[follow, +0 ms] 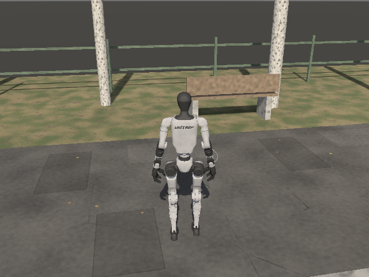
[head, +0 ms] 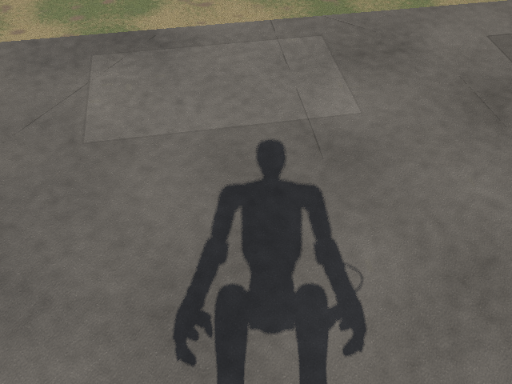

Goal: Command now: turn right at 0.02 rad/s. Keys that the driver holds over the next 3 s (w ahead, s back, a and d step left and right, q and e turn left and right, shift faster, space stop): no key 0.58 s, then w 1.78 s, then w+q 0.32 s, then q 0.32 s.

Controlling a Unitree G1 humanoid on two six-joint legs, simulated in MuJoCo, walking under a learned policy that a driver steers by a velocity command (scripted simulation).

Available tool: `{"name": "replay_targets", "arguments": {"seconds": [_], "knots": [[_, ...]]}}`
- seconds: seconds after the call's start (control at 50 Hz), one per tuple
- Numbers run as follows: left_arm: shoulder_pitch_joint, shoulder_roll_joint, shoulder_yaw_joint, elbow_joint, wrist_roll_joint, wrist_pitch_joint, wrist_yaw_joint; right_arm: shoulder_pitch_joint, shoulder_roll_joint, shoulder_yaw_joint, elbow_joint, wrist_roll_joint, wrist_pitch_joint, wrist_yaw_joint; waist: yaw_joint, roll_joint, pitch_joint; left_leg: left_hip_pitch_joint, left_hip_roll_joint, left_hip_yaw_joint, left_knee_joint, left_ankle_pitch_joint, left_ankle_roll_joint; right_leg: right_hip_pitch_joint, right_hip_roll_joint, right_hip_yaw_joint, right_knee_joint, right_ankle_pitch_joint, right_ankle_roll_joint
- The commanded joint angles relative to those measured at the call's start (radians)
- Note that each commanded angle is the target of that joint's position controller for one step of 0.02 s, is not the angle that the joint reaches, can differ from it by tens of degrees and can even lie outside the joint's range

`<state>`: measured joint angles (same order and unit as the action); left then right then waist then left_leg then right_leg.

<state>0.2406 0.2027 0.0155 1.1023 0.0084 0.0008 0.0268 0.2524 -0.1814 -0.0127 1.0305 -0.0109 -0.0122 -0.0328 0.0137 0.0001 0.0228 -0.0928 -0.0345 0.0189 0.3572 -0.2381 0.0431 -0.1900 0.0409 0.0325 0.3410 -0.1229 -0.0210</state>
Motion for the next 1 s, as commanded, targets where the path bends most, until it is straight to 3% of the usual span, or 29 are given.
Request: {"name": "replay_targets", "arguments": {"seconds": [0.02,0.28,0.58,0.6,0.64,0.68,0.7,0.74,0.78,0.82,0.88,0.92,0.94,0.96,0.98,1.0], "knots": [[0.018,0.079,0.008,-0.005,-0.001,-0.008,0.006,0.049,-0.09,-0.012,-0.003,0.0,-0.007,-0.003,-0.008,-0.005,0.023,-0.071,0.132,-0.12,-0.086,0.062,0.023,0.036,-0.109,0.111,-0.039,0.065,-0.02],[0.047,0.052,-0.006,0.053,-0.002,-0.003,0.014,0.096,-0.063,0.009,0.062,0.001,-0.008,-0.01,-0.005,0.01,0.035,-0.07,0.127,-0.115,-0.078,0.117,0.021,0.049,-0.114,0.098,-0.02,0.092,-0.019],[0.066,0.027,-0.015,0.081,-0.004,0.0,0.019,0.139,-0.041,0.019,0.093,0.0,-0.011,-0.015,-0.009,0.007,0.047,-0.061,0.126,-0.117,-0.073,0.155,0.024,0.039,-0.114,0.087,-0.005,0.09,-0.011],[0.072,0.02,-0.017,0.084,-0.003,0.001,0.019,0.15,-0.038,0.02,0.097,-0.002,-0.011,-0.014,-0.013,0.009,0.028,-0.053,0.12,-0.119,-0.09,0.064,0.027,0.044,-0.105,0.081,-0.006,0.032,-0.012],[0.055,0.029,-0.011,0.069,0.004,0.005,0.016,0.173,-0.083,0.0,0.1,-0.003,-0.003,-0.012,-0.028,0.057,0.056,-0.061,0.12,-0.166,-0.128,-0.241,0.059,-0.027,-0.046,0.028,0.081,-0.163,-0.023],[-0.001,0.03,-0.006,0.029,0.023,0.005,0.003,0.226,-0.122,-0.022,0.105,-0.002,0.009,-0.009,-0.063,0.132,0.143,-0.055,0.224,-0.32,-0.22,-0.547,0.14,-0.223,0.007,-0.054,0.247,-0.319,-0.03],[-0.035,0.018,-0.008,0.002,0.034,-0.001,-0.005,0.25,-0.123,-0.028,0.11,-0.004,0.009,-0.008,-0.077,0.142,0.194,-0.064,0.292,-0.39,-0.258,-0.589,0.182,-0.295,-0.021,-0.078,0.328,-0.318,-0.032],[-0.086,0.026,-0.001,-0.043,0.034,-0.02,-0.018,0.282,-0.114,-0.033,0.115,-0.018,-0.005,-0.006,-0.082,0.103,0.234,-0.009,0.352,-0.444,-0.287,-0.487,0.229,-0.441,-0.078,-0.059,0.47,-0.326,-0.035],[-0.09,0.034,0.008,-0.063,0.029,-0.042,-0.03,0.276,-0.115,-0.038,0.108,-0.018,-0.026,-0.002,-0.064,0.062,0.204,0.074,0.333,-0.389,-0.266,-0.33,0.224,-0.498,-0.102,-0.052,0.492,-0.292,-0.031],[-0.114,0.039,0.015,-0.09,0.019,-0.058,-0.04,0.265,-0.115,-0.04,0.1,-0.016,-0.044,0.0,-0.057,0.069,0.17,0.084,0.296,-0.31,-0.242,-0.196,0.204,-0.451,-0.096,-0.071,0.43,-0.25,-0.026],[-0.133,0.036,0.023,-0.128,0.01,-0.059,-0.049,0.257,-0.127,-0.043,0.092,-0.015,-0.059,0.003,-0.044,0.104,0.147,0.017,0.273,-0.234,-0.2,-0.067,0.185,-0.312,-0.072,-0.107,0.324,-0.199,-0.033],[-0.024,0.028,0.029,-0.107,0.003,-0.061,-0.047,0.212,-0.139,-0.046,0.079,-0.005,-0.063,0.008,0.022,0.097,0.122,-0.11,0.245,-0.166,-0.108,0.048,0.153,-0.076,-0.028,-0.151,0.213,-0.109,-0.045],[0.089,0.047,0.044,-0.068,0.002,-0.065,-0.041,0.207,-0.135,-0.042,0.075,-0.005,-0.068,0.013,0.067,0.061,0.079,-0.181,0.207,-0.122,0.01,0.178,0.129,0.101,0.012,-0.162,0.172,-0.102,-0.053],[0.237,0.104,0.068,-0.028,0.009,-0.075,-0.03,0.207,-0.114,-0.032,0.069,-0.007,-0.077,0.02,0.129,-0.024,-0.001,-0.265,0.142,-0.042,0.24,0.236,0.095,0.293,-0.051,-0.068,0.119,-0.16,-0.079],[0.397,0.229,0.097,-0.013,0.023,-0.078,-0.018,0.212,-0.035,-0.011,0.017,0.005,-0.08,0.03,0.162,-0.276,-0.103,-0.473,0.007,0.08,0.626,-0.043,0.028,0.445,-0.351,0.412,-0.086,-0.475,-0.174],[0.382,0.201,0.088,0.006,0.015,-0.063,-0.022,0.182,-0.086,-0.03,0.001,-0.019,-0.076,0.036,0.122,-0.239,-0.084,-0.567,-0.015,-0.019,0.826,-0.277,0.046,0.369,-0.425,0.672,-0.21,-0.563,-0.221]]}}
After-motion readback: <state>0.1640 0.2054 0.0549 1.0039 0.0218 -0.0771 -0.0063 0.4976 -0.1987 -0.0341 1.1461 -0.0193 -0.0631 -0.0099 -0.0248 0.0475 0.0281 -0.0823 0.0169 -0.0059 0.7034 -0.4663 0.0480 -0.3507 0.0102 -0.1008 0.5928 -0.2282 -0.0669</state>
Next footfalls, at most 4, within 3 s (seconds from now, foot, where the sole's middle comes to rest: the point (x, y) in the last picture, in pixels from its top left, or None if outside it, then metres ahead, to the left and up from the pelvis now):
0.96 right None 0.22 -0.13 -0.78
1.46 left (256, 374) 0.56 0.04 -0.78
2.00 right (313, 273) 0.87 -0.13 -0.78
2.58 left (258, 199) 1.17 0.04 -0.78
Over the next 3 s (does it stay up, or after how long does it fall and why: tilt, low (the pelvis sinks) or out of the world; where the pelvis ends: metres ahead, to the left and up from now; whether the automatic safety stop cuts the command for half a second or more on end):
stays up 1.20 -0.01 0.00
